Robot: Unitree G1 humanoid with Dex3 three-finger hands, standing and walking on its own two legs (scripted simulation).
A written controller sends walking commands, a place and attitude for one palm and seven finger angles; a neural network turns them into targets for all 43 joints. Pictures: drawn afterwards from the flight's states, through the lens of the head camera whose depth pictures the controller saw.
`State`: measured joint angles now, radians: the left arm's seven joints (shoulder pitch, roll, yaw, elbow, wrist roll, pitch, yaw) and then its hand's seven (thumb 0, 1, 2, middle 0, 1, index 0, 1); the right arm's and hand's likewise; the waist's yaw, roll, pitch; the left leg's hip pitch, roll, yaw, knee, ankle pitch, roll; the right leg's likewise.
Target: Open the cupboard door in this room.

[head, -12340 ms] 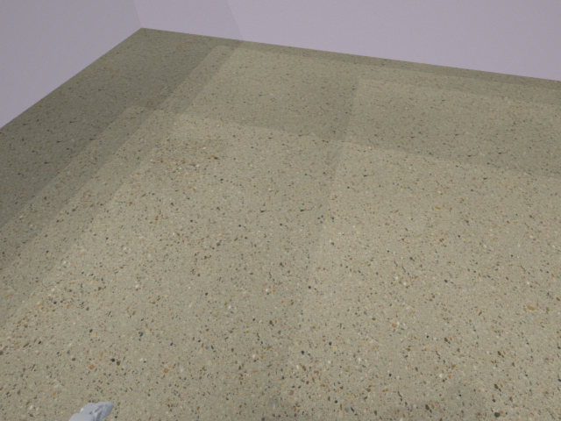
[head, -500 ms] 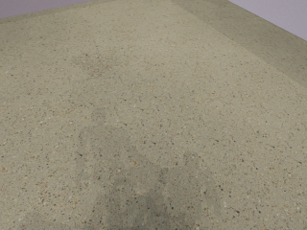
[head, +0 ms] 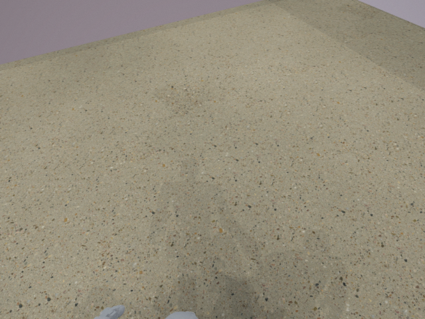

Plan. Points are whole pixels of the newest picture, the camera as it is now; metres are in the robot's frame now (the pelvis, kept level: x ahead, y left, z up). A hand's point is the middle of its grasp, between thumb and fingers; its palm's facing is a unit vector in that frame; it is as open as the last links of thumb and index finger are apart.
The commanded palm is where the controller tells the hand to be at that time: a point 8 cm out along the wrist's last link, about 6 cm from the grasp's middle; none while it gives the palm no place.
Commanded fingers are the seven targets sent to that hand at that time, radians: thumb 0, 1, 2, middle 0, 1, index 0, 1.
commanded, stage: turn or walk to find it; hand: left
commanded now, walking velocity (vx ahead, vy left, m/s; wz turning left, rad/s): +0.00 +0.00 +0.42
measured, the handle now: out of the picture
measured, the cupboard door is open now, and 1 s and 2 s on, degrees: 0 0 0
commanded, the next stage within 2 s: none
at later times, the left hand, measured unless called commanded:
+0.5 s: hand out of the picture -0.05 +0.27 -0.18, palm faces +0.27 -0.93 -0.24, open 7.4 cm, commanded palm none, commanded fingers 0.00 0.90 0.90 -0.20 -0.30 -0.20 -0.30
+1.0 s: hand out of the picture -0.04 +0.21 -0.14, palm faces +0.41 -0.87 -0.27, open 7.4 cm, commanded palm none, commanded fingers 0.00 0.90 0.90 -0.20 -0.30 -0.20 -0.30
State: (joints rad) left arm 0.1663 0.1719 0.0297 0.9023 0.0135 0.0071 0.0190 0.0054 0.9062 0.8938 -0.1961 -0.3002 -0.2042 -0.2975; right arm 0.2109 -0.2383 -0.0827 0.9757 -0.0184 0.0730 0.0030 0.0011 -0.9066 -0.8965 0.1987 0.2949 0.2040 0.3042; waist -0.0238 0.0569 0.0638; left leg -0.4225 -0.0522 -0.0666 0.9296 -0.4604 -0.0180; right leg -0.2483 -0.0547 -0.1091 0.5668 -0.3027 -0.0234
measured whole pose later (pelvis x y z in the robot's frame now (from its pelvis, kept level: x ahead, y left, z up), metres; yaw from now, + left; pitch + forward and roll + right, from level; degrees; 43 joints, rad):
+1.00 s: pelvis -0.05 +0.01 +0.00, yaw +25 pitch -1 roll +1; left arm 0.19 0.16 0.03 0.92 0.01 0.02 0.02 0.01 0.90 0.89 -0.20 -0.30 -0.21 -0.30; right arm 0.24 -0.25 -0.09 0.99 -0.02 0.08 0.01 0.00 -0.91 -0.90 0.20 0.29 0.20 0.30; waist -0.03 0.05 0.07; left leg -0.50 -0.02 -0.04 1.12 -0.39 -0.04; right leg -0.21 -0.07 -0.13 0.51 -0.29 -0.01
